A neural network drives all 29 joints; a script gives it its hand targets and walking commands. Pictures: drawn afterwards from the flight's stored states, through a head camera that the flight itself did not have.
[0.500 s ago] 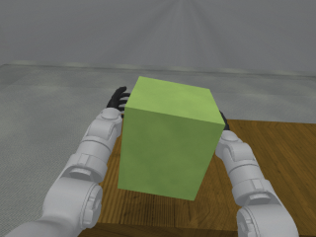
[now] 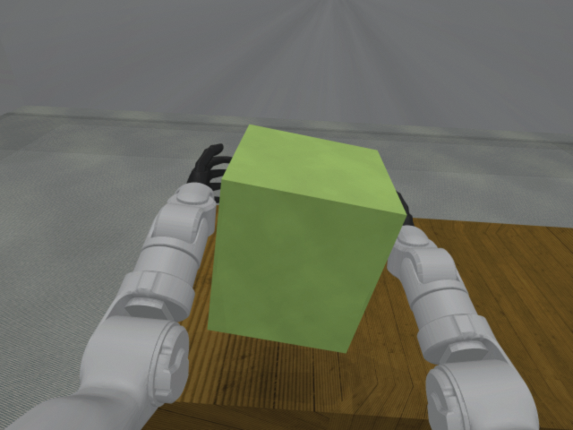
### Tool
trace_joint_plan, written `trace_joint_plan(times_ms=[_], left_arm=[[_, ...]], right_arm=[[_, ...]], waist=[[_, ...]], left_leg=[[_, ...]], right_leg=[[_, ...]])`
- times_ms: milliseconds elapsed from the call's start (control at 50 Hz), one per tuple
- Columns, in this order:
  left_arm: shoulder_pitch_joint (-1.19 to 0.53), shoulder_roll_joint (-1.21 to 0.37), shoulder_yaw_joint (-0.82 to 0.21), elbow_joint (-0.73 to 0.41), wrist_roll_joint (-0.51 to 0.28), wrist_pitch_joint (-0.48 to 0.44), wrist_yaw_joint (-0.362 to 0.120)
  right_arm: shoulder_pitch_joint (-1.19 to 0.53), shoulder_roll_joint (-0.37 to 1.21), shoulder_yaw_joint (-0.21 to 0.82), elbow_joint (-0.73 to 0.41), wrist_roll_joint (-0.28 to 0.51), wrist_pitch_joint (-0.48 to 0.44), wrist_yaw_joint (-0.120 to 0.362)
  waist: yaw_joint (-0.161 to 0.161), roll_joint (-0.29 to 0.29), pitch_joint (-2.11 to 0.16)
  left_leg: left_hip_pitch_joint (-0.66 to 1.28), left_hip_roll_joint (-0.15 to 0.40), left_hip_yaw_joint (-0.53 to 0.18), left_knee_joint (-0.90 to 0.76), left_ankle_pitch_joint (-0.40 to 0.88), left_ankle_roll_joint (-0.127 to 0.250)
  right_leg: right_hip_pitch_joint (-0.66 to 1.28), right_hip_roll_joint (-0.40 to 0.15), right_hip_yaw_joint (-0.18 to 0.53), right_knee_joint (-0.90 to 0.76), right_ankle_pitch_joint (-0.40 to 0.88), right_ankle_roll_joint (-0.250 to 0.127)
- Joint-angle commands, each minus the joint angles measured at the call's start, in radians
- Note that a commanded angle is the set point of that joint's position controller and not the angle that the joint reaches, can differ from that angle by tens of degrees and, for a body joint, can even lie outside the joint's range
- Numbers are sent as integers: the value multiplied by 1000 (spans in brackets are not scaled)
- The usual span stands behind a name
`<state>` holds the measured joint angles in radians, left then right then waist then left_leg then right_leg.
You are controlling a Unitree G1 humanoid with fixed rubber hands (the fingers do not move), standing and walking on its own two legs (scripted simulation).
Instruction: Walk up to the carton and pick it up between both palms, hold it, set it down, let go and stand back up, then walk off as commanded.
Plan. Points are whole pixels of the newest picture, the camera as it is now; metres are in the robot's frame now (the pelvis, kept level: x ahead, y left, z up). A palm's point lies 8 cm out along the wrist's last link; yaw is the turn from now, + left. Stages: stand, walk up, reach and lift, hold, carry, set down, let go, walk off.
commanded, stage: hold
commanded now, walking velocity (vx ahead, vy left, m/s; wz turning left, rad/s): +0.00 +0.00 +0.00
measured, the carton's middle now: (296, 235) +0.38 -0.01 +0.16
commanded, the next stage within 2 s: none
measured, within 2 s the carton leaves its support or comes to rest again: neither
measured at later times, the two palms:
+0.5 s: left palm (185, 196) +0.36 +0.15 +0.23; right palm (397, 230) +0.35 -0.15 +0.19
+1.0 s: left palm (186, 199) +0.37 +0.15 +0.22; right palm (394, 230) +0.36 -0.15 +0.18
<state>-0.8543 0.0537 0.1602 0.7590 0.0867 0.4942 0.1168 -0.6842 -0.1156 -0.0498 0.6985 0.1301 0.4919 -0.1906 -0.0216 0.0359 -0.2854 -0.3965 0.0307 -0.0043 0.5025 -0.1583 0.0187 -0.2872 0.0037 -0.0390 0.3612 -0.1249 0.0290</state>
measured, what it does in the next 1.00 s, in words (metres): stands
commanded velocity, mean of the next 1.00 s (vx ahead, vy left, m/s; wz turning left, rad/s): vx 0.00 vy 0.00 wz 0.00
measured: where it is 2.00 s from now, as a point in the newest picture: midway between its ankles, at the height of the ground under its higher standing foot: outside the picture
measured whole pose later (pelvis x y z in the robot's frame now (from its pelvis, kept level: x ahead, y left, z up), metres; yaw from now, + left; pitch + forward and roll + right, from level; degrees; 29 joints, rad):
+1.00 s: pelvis -0.01 +0.00 +0.00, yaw +0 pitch +1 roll -3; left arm -0.77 0.05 0.18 0.56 0.13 0.60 0.10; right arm -0.69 -0.09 -0.06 0.65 0.15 0.51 -0.19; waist -0.02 0.01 -0.24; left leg -0.35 0.03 0.00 0.48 -0.14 0.02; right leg -0.24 0.00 -0.04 0.34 -0.11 0.03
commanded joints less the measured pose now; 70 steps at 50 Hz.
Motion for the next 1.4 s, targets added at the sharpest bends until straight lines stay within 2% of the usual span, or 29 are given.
trace_joint_plan(times_ms=[0, 40, 80, 100, 120, 140, 180, 280, 300, 400, 500, 580, 640, 720, 760, 820, 840, 880, 900, 920, 1020, 1120, 1160, 1260, 1320, 1380], left_arm=[[-630, -869, -266, -378, -143, -3, -168], [-629, -869, -297, -437, -155, 4, -165], [-618, -869, -318, -450, -156, 16, -166], [-594, -867, -327, -471, -158, 26, -169], [-600, -856, -317, -453, -150, 33, -171], [-594, -862, -337, -499, -161, 36, -170], [-607, -860, -364, -543, -172, 46, -171], [-631, -834, -345, -547, -161, 67, -180], [-650, -820, -332, -535, -155, 70, -185], [-629, -819, -281, -431, -130, 85, -198], [-648, -822, -252, -361, -117, 89, -209], [-654, -828, -248, -348, -119, 80, -210], [-669, -835, -258, -331, -118, 75, -210], [-649, -843, -271, -341, -115, 69, -205], [-654, -851, -292, -386, -124, 64, -202], [-642, -855, -302, -400, -123, 66, -195], [-634, -857, -313, -405, -124, 65, -194], [-612, -857, -318, -426, -123, 70, -193], [-618, -862, -332, -449, -131, 70, -190], [-611, -860, -331, -436, -134, 71, -190], [-593, -867, -372, -525, -146, 72, -181], [-618, -867, -405, -584, -158, 71, -168], [-613, -871, -410, -563, -158, 78, -166], [-609, -848, -389, -535, -146, 86, -175], [-605, -859, -404, -556, -153, 82, -172], [-616, -851, -393, -550, -151, 81, -172]], right_arm=[[-1287, 688, 315, -635, 240, -177, 146], [-1264, 693, 338, -659, 257, -165, 140], [-1251, 697, 341, -675, 256, -156, 129], [-1223, 702, 353, -689, 267, -149, 124], [-1232, 698, 346, -678, 263, -140, 121], [-1232, 715, 366, -723, 270, -140, 119], [-1203, 714, 363, -726, 271, -128, 112], [-1165, 714, 340, -651, 250, -90, 110], [-1182, 711, 327, -640, 240, -89, 111], [-1240, 710, 301, -621, 216, -92, 119], [-1273, 694, 263, -578, 189, -107, 132], [-1289, 693, 247, -583, 177, -124, 138], [-1282, 678, 226, -557, 162, -133, 142], [-1264, 672, 228, -557, 159, -146, 147], [-1249, 671, 239, -575, 168, -151, 147], [-1255, 674, 256, -597, 177, -156, 145], [-1232, 677, 262, -590, 179, -151, 143], [-1218, 675, 277, -606, 184, -152, 140], [-1218, 674, 282, -618, 192, -149, 138], [-1228, 676, 286, -630, 197, -147, 135], [-1198, 682, 327, -680, 224, -139, 124], [-1185, 702, 344, -686, 237, -130, 120], [-1187, 695, 336, -680, 234, -126, 119], [-1181, 696, 324, -644, 221, -116, 120], [-1189, 705, 336, -678, 227, -121, 121], [-1182, 704, 326, -658, 223, -117, 122]], waist=[[19, -60, -398], [5, -53, -402], [-3, -40, -386], [-6, -43, -390], [-2, -51, -352], [-2, -63, -382], [-15, -40, -378], [-14, -47, -288], [-14, -46, -274], [6, -75, -237], [3, -67, -205], [2, -68, -229], [-15, -50, -220], [-15, -36, -240], [-22, -25, -282], [-14, -18, -298], [-24, -19, -293], [-17, -24, -303], [-20, -8, -312], [-19, -25, -310], [-16, -17, -365], [-13, -5, -374], [-17, 8, -355], [-10, -9, -310], [-9, 1, -352], [-7, -12, -333]], left_leg=[[429, -39, -72, -146, 248, -34], [452, -39, -79, -137, 283, -38], [447, -41, -81, -133, 293, -40], [454, -40, -82, -129, 315, -43], [435, -39, -87, -139, 274, -36], [437, -39, -85, -136, 291, -34], [445, -38, -89, -133, 297, -40], [392, -38, -88, -165, 168, -28], [377, -34, -96, -180, 124, -21], [323, -48, -63, -190, 54, -12], [291, -42, -60, -214, -39, -4], [291, -40, -60, -217, -51, 0], [284, -33, -66, -229, -83, -3], [308, -23, -72, -233, -79, -7], [330, -22, -74, -223, -42, -14], [353, -26, -71, -209, -6, -18], [350, -29, -69, -206, 5, -22], [366, -32, -68, -195, 48, -25], [375, -30, -73, -192, 60, -28], [374, -36, -65, -184, 77, -29], [409, -39, -68, -159, 161, -36], [410, -35, -79, -158, 148, -37], [398, -35, -81, -164, 124, -39], [360, -41, -70, -176, 65, -32], [384, -38, -73, -167, 96, -35], [367, -41, -69, -172, 81, -32]], right_leg=[[217, 106, 22, -69, 127, -12], [225, 110, 25, -65, 161, -10], [226, 107, 27, -69, 170, -10], [240, 110, 27, -66, 194, -8], [229, 108, 29, -69, 160, -6], [249, 109, 30, -63, 185, -6], [242, 110, 29, -61, 190, -6], [210, 99, 29, -76, 94, -6], [202, 95, 29, -72, 67, -5], [211, 83, 35, -98, -5, -6], [198, 78, 31, -98, -70, -9], [204, 80, 28, -93, -72, -8], [201, 81, 22, -90, -85, -13], [202, 82, 19, -85, -67, -13], [220, 83, 20, -78, -26, -11], [209, 83, 20, -83, -22, -16], [219, 83, 24, -88, -12, -18], [223, 85, 20, -86, 8, -20], [219, 85, 23, -82, 15, -22], [224, 86, 24, -88, 19, -21], [239, 92, 23, -80, 76, -23], [228, 91, 27, -73, 69, -26], [217, 89, 27, -78, 50, -28], [218, 83, 29, -85, 8, -24], [224, 86, 29, -78, 33, -27], [225, 84, 30, -82, 22, -24]])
